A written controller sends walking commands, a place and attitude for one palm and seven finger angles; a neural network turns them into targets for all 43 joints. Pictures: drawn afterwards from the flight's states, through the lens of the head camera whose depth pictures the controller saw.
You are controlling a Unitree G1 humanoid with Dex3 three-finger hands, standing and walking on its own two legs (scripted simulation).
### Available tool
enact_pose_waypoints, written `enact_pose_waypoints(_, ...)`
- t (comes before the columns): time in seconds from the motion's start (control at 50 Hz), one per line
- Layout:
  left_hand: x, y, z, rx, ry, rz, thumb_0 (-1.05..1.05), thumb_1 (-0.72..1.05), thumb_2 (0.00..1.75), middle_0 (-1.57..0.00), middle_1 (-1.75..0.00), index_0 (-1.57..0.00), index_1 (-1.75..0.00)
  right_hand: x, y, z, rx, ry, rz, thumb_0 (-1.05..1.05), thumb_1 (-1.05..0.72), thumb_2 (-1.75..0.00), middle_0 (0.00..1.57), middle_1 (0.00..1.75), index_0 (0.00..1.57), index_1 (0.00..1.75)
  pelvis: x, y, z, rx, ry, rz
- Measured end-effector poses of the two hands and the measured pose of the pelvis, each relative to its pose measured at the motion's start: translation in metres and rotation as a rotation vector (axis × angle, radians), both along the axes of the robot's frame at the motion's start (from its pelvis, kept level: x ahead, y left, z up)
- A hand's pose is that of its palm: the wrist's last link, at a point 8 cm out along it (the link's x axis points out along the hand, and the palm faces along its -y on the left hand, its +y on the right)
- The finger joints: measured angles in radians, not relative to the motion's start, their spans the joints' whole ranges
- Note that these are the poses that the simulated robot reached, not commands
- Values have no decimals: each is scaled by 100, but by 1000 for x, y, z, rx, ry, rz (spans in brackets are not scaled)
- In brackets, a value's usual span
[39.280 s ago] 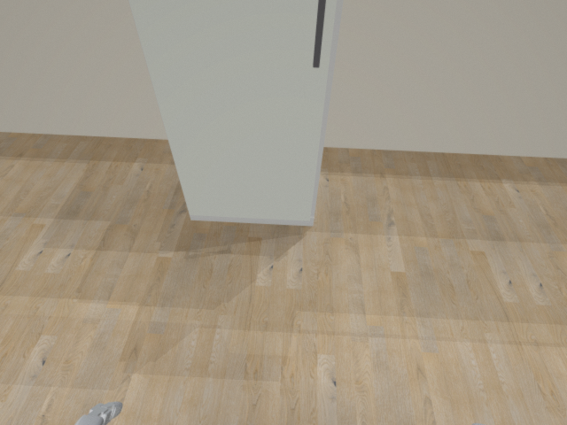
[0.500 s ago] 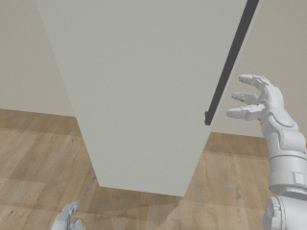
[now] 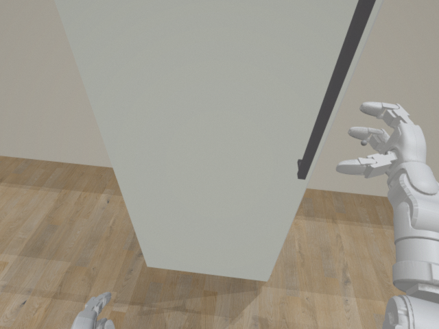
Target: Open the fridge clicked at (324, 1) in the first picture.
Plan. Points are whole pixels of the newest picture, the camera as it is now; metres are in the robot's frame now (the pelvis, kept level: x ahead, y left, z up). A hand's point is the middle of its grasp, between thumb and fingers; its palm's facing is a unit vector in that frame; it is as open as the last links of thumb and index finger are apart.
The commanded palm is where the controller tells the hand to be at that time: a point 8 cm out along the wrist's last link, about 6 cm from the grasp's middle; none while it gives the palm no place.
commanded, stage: move the hooked fingers beside the handle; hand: right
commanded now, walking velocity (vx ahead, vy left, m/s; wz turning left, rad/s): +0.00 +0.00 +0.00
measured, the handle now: (334, 77) +0.48 -0.15 +0.27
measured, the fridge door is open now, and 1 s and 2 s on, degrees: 0 0 0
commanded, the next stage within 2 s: feel for the door with the fingertips in 0.82 s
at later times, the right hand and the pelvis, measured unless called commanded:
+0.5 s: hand (365, 142) +0.40 -0.22 +0.19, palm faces +0.12 +0.99 +0.01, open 14.0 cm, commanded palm +0.37 -0.26 +0.19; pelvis +0.01 -0.01 +0.00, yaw +0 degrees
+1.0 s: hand (361, 144) +0.40 -0.21 +0.19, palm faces +0.12 +0.99 -0.01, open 14.0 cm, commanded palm +0.38 -0.25 +0.19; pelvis -0.01 -0.01 +0.00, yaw -1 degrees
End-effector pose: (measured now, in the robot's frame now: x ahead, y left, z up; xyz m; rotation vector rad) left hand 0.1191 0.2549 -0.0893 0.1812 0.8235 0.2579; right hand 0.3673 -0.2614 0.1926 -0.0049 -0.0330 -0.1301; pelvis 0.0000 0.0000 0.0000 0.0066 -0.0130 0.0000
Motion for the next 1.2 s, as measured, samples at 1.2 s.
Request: enact_pose_waypoints(1.2,-12,-9,-9,-14,50,8,1,90,90,-21,-29,-20,-30,21,28,-1,45,76,73,-1,50,-30,30,120,30,120,-1,-9,1,4,12,-4)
